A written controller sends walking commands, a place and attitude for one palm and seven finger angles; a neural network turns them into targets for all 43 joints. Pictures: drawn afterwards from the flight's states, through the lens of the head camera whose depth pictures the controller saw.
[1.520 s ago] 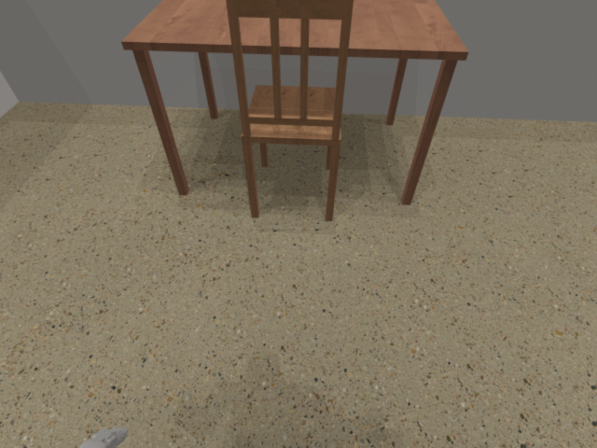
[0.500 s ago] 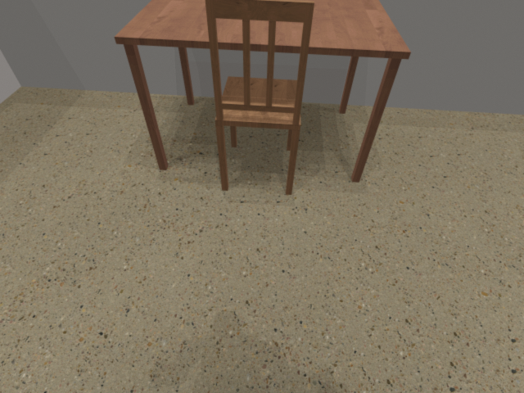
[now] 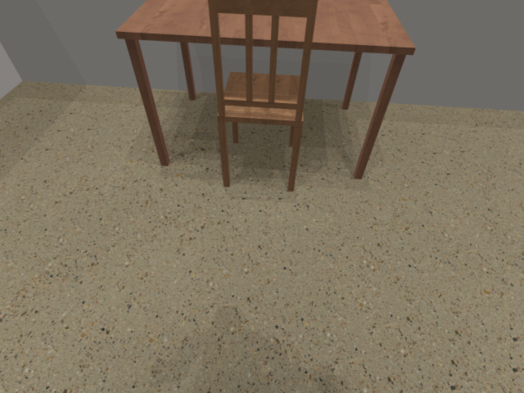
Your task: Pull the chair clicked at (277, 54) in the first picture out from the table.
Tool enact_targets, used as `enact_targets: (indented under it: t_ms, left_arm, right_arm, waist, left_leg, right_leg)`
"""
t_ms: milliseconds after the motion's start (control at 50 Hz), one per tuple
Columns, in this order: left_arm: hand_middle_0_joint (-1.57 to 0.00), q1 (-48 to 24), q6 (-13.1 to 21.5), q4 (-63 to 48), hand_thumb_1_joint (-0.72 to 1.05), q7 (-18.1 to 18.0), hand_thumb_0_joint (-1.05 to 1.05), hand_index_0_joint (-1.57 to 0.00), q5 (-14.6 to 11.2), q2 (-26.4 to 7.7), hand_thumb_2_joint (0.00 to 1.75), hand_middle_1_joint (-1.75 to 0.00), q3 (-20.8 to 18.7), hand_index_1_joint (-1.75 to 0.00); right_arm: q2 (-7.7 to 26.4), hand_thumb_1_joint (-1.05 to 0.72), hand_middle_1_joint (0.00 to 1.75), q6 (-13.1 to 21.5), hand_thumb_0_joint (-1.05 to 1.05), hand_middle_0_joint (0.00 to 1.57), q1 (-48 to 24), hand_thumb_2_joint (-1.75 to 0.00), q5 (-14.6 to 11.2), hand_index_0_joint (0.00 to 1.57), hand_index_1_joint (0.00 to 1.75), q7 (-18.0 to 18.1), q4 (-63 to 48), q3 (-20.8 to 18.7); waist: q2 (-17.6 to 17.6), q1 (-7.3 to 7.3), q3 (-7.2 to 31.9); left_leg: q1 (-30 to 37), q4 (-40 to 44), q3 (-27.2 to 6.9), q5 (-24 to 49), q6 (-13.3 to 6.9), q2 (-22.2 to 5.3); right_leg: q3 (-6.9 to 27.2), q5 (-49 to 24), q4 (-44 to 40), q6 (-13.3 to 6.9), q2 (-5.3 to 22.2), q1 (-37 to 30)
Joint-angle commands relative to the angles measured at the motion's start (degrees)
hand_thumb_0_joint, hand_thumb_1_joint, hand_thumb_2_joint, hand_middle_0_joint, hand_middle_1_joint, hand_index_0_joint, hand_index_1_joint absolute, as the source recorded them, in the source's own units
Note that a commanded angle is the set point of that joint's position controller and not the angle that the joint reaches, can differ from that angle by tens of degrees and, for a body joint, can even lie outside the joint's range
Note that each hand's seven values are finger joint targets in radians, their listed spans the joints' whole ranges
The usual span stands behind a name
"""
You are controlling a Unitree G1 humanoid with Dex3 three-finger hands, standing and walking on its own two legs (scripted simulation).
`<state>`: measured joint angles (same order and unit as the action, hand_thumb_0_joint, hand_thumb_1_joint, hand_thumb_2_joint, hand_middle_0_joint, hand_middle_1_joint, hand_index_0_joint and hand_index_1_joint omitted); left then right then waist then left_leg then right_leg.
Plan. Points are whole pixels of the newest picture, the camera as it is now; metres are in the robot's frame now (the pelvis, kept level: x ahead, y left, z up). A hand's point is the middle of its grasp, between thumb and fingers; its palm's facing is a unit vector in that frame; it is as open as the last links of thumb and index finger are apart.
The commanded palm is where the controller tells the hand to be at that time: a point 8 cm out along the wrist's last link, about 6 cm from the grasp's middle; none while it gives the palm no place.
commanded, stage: walk to a spot facing it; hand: left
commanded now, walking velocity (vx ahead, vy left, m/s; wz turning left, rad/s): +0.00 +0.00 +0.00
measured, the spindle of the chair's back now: (249, 61) +1.25 +0.13 -0.08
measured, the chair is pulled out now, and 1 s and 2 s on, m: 0.00 0.00 0.00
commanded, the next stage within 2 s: take the last steps up to it in 1.08 s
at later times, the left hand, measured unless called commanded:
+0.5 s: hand out of the picture +0.12 +0.19 -0.19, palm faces -0.09 -0.99 -0.13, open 7.4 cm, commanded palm none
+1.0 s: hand (212, 298) +0.34 +0.13 -0.19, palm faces -0.05 -0.99 -0.16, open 7.3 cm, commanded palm none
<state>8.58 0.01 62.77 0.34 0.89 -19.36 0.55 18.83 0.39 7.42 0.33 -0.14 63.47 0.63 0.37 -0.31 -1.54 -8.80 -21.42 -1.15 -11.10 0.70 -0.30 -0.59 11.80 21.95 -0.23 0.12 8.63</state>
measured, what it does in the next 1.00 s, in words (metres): walks ahead: right foot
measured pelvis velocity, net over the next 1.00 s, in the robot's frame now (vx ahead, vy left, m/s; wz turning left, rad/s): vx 0.31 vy -0.04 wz -0.09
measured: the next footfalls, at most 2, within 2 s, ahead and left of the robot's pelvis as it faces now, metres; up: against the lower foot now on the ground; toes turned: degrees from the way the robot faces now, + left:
right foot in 0.68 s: +0.32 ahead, -0.15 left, +0.00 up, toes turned -15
left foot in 1.14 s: +0.51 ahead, +0.07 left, +0.00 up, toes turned +6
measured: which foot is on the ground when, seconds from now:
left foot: down 0.00-0.70, up 0.72-1.00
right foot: down 0.00-0.32, up 0.34-0.66, down 0.68-1.00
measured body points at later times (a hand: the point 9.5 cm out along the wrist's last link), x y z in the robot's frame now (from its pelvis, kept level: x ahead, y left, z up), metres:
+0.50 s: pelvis +0.11 +0.01 -0.01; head +0.12 +0.03 +0.44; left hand +0.12 +0.24 -0.17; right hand -0.01 -0.19 -0.15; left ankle +0.01 +0.13 -0.75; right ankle +0.10 -0.11 -0.68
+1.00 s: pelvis +0.31 -0.04 -0.01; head +0.30 -0.03 +0.44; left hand +0.34 +0.18 -0.17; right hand +0.35 -0.29 -0.15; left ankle +0.40 +0.08 -0.69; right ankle +0.28 -0.14 -0.75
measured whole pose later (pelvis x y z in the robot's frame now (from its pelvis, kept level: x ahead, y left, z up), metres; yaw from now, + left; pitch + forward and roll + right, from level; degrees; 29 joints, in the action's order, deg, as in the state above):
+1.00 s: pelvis +0.31 -0.04 -0.01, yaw -5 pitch -1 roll -3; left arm 17.5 3.4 62.4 -0.1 1.8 -9.9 -2.3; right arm 9.3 1.3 12.2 1.2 -0.7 58.8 -3.4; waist -0.4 0.7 0.7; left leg -33.0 -54.0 4.3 -10.9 1.2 -9.0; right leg -10.6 14.6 23.1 -2.4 -1.2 7.7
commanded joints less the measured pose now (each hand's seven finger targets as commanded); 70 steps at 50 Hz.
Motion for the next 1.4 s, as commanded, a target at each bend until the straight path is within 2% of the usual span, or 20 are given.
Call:
enact_targets:
  t_ms: [0, 100, 240, 300, 340, 380, 560, 620, 640, 660, 680, 740, 800, 1040, 1080, 1100, 1120, 1140, 1220, 1380]
  left_arm:
    - [-0.2, -2.13, 1.35, -3.82, 0.9, -0.88, 0.0, -0.2, -0.29, -11.58, 0.9, -0.3, -2.27, -0.3]
    - [-0.2, 4.94, -0.63, -1.99, 0.9, -0.31, 0.0, -0.2, 0.34, -5.39, 0.9, -0.3, -1.5, -0.3]
    - [-0.2, 9.26, 0.65, -3.12, 0.9, -0.04, 0.0, -0.2, -0.03, -5.12, 0.9, -0.3, -3.5, -0.3]
    - [-0.2, 5.69, 1.0, -5.2, 0.9, 0.47, 0.0, -0.2, 0.14, 1.18, 0.9, -0.3, -2.93, -0.3]
    - [-0.2, -0.89, 1.97, -8.47, 0.9, 0.06, 0.0, -0.2, 0.64, 1.53, 0.9, -0.3, -2.95, -0.3]
    - [-0.2, -0.14, 2.59, -7.55, 0.9, 0.6, 0.0, -0.2, 0.44, 2.73, 0.9, -0.3, -3.2, -0.3]
    - [-0.2, -1.47, 1.65, -8.34, 0.9, 2.05, 0.0, -0.2, 0.07, 7.91, 0.9, -0.3, -3.16, -0.3]
    - [-0.2, 12.68, 2.22, -3.84, 0.9, 1.33, 0.0, -0.2, 0.64, 4.84, 0.9, -0.3, -4.57, -0.3]
    - [-0.2, 20.27, 3.05, -1.75, 0.9, 0.69, 0.0, -0.2, 1.13, 0.83, 0.9, -0.3, -5.81, -0.3]
    - [-0.2, 25.73, 3.56, -0.77, 0.9, -0.29, 0.0, -0.2, 1.0, -5.28, 0.9, -0.3, -7.27, -0.3]
    - [-0.2, 25.25, 3.21, -0.42, 0.9, -0.5, 0.0, -0.2, -0.15, -7.9, 0.9, -0.3, -7.68, -0.3]
    - [-0.2, 10.77, 3.25, -3.99, 0.9, -0.77, 0.0, -0.2, -0.08, -0.88, 0.9, -0.3, -5.45, -0.3]
    - [-0.2, 7.07, 3.97, -4.61, 0.9, -0.96, 0.0, -0.2, 0.54, 3.09, 0.9, -0.3, -4.21, -0.3]
    - [-0.2, 14.6, 4.54, -1.93, 0.9, -0.96, 0.0, -0.2, 0.87, 1.26, 0.9, -0.3, -4.44, -0.3]
    - [-0.2, 14.63, 4.16, -1.68, 0.9, -0.95, 0.0, -0.2, 0.64, 1.4, 0.9, -0.3, -4.49, -0.3]
    - [-0.2, 14.97, 4.03, -1.81, 0.9, -0.82, 0.0, -0.2, 0.36, 2.8, 0.9, -0.3, -4.19, -0.3]
    - [-0.2, 16.73, 3.9, -2.9, 0.9, -0.34, 0.0, -0.2, -0.31, 6.04, 0.9, -0.3, -3.8, -0.3]
    - [-0.2, 13.93, 4.19, -4.95, 0.9, -0.29, 0.0, -0.2, -0.03, 5.52, 0.9, -0.3, -3.47, -0.3]
    - [-0.2, 10.51, 2.96, -2.96, 0.9, -0.08, 0.0, -0.2, 0.55, 6.83, 0.9, -0.3, -3.9, -0.3]
    - [-0.2, 9.98, 0.43, -2.86, 0.9, 0.17, 0.0, -0.2, 1.0, 7.95, 0.9, -0.3, -4.13, -0.3]
  right_arm:
    - [11.87, -0.9, 0.3, 1.37, 0.0, 0.2, -2.72, -0.9, 0.13, 0.2, 0.3, 0.88, -3.47, -2.37]
    - [4.23, -0.9, 0.3, -0.39, 0.0, 0.2, 3.36, -0.9, 1.27, 0.2, 0.3, 0.26, -1.93, -1.16]
    - [0.86, -0.9, 0.3, 1.65, 0.0, 0.2, 8.68, -0.9, 0.88, 0.2, 0.3, 0.3, -3.05, -1.81]
    - [4.85, -0.9, 0.3, 2.67, 0.0, 0.2, 19.8, -0.9, 1.35, 0.2, 0.3, 0.8, 0.4, -3.45]
    - [3.97, -0.9, 0.3, 3.43, 0.0, 0.2, 26.97, -0.9, 1.23, 0.2, 0.3, 1.83, 2.24, -3.57]
    - [0.91, -0.9, 0.3, 4.28, 0.0, 0.2, 25.6, -0.9, 1.0, 0.2, 0.3, 2.26, 1.88, -2.95]
    - [-1.19, -0.9, 0.3, 4.92, 0.0, 0.2, 23.69, -0.9, 1.06, 0.2, 0.3, 2.42, 3.58, -3.34]
    - [-0.03, -0.9, 0.3, 4.73, 0.0, 0.2, 21.26, -0.9, 0.33, 0.2, 0.3, 2.31, 3.5, -3.73]
    - [-1.64, -0.9, 0.3, 4.7, 0.0, 0.2, 21.71, -0.9, 0.05, 0.2, 0.3, 1.73, 3.11, -3.58]
    - [-5.52, -0.9, 0.3, 4.8, 0.0, 0.2, 24.53, -0.9, -0.58, 0.2, 0.3, 1.21, 1.81, -2.79]
    - [-6.03, -0.9, 0.3, 4.47, 0.0, 0.2, 21.38, -0.9, -0.59, 0.2, 0.3, 1.36, 0.05, -2.99]
    - [-6.72, -0.9, 0.3, 3.45, 0.0, 0.2, 14.99, -0.9, 0.53, 0.2, 0.3, 0.72, -1.17, -3.62]
    - [-9.1, -0.9, 0.3, 1.27, 0.0, 0.2, 19.31, -0.9, 1.29, 0.2, 0.3, 0.43, 0.1, -3.5]
    - [-7.92, -0.9, 0.3, 2.49, 0.0, 0.2, 2.77, -0.9, 0.88, 0.2, 0.3, -1.74, -8.38, -3.84]
    - [-6.55, -0.9, 0.3, 3.01, 0.0, 0.2, 8.35, -0.9, 1.21, 0.2, 0.3, -1.21, -6.75, -4.16]
    - [-3.52, -0.9, 0.3, 3.45, 0.0, 0.2, 15.83, -0.9, 1.49, 0.2, 0.3, -0.7, -4.53, -4.87]
    - [3.3, -0.9, 0.3, 3.83, 0.0, 0.2, 23.12, -0.9, 2.25, 0.2, 0.3, 0.02, -3.19, -6.44]
    - [5.3, -0.9, 0.3, 3.23, 0.0, 0.2, 26.06, -0.9, 1.27, 0.2, 0.3, 0.64, -2.5, -6.44]
    - [-2.91, -0.9, 0.3, 4.18, 0.0, 0.2, 14.07, -0.9, 0.8, 0.2, 0.3, 1.67, -4.35, -3.82]
    - [-4.77, -0.9, 0.3, 4.75, 0.0, 0.2, 16.21, -0.9, 0.25, 0.2, 0.3, 2.1, -2.08, -3.69]
  waist:
    - [-0.51, 0.12, 2.56]
    - [3.15, -0.35, -2.12]
    - [4.04, 1.04, -4.51]
    - [-14.25, 5.17, -5.71]
    - [-12.77, 6.93, -10.42]
    - [-6.32, 5.26, -8.79]
    - [-8.96, 1.35, -5.67]
    - [-5.26, -5.79, 1.25]
    - [-0.22, -8.99, 5.53]
    - [13.25, -9.5, 13.16]
    - [12.8, -8.31, 12.91]
    - [2.85, -2.4, -1.89]
    - [2.44, 2.37, -3.13]
    - [3.14, -0.85, -5.09]
    - [-0.15, 2.07, -2.83]
    - [-5.98, 4.94, 1.36]
    - [-20.65, 6.62, 7.21]
    - [-21.05, 7.01, 8.7]
    - [-3.96, 1.9, -0.74]
    - [-5.13, -0.03, -1.1]
  left_leg:
    - [0.87, 3.25, -5.1, 6.75, -2.14, -6.3]
    - [-6.16, 0.1, -1.97, -18.84, -1.38, -3.52]
    - [-6.71, -8.64, 3.64, -12.35, -1.55, -2.72]
    - [7.38, 6.23, -14.44, -15.22, -7.42, -15.34]
    - [13.38, 10.3, -23.13, 1.91, -13.0, -23.1]
    - [14.67, 7.39, -16.9, 16.63, -13.85, -22.51]
    - [7.25, 6.81, 4.05, 27.88, -7.89, -14.27]
    - [3.4, -10.73, 8.42, 37.13, -5.33, -12.56]
    - [-5.97, -24.75, 8.93, 26.45, -3.35, -10.55]
    - [-19.12, -44.42, 9.99, -10.54, -1.27, -2.84]
    - [-24.12, -57.22, 3.48, -21.15, -2.41, -2.12]
    - [-24.85, -56.98, 0.53, -9.46, -2.57, -9.03]
    - [-19.38, -49.88, 2.09, -5.5, -1.02, -9.77]
    - [-18.06, -17.19, 7.95, -2.17, -1.04, -6.55]
    - [-5.74, -10.97, 10.28, -1.25, -1.86, -3.91]
    - [6.08, -7.14, 6.49, -0.52, -3.19, -5.53]
    - [17.24, -0.55, -13.88, 1.36, -8.7, -20.26]
    - [19.59, 4.99, -22.97, 7.02, -12.76, -26.85]
    - [2.17, 6.25, -6.92, 19.19, -10.13, -20.14]
    - [4.31, 10.54, 0.46, 17.82, -9.28, -15.36]
  right_leg:
    - [6.39, -4.62, -4.26, -1.54, 6.86, 0.16]
    - [10.08, 23.48, -6.3, -2.31, 6.28, 4.43]
    - [15.28, 21.3, -5.3, -7.72, 10.21, 6.68]
    - [-0.54, 13.57, 20.18, -2.79, -1.38, 22.55]
    - [1.23, 18.2, 36.78, -1.78, 1.32, 36.22]
    - [1.67, 15.53, 40.66, -1.59, 4.46, 36.93]
    - [-8.81, 1.82, 18.12, -2.68, 1.42, 16.49]
    - [-9.47, -3.74, 11.75, -4.59, -1.19, -3.09]
    - [-3.23, -2.8, 9.83, -6.62, 3.98, -15.96]
    - [21.09, 1.36, 3.07, -12.57, 20.54, -25.81]
    - [34.47, 5.7, -5.52, -15.57, 26.83, -21.99]
    - [21.56, 16.52, -10.04, -11.29, 21.72, 2.9]
    - [7.45, 7.93, -11.54, -8.31, 17.09, 12.17]
    - [0.46, -1.88, -9.0, -8.29, 16.36, 0.55]
    - [-2.55, -8.26, 0.06, -6.67, 14.24, 3.58]
    - [-5.71, -10.46, 12.84, -4.75, 10.56, 7.96]
    - [-10.94, 6.61, 31.7, -0.97, 2.63, 19.76]
    - [-5.82, 22.07, 44.57, -0.66, 0.27, 26.89]
    - [-0.44, 8.92, 49.99, 0.37, 7.19, 25.1]
    - [-1.6, -1.3, 40.13, 2.79, 7.88, 26.99]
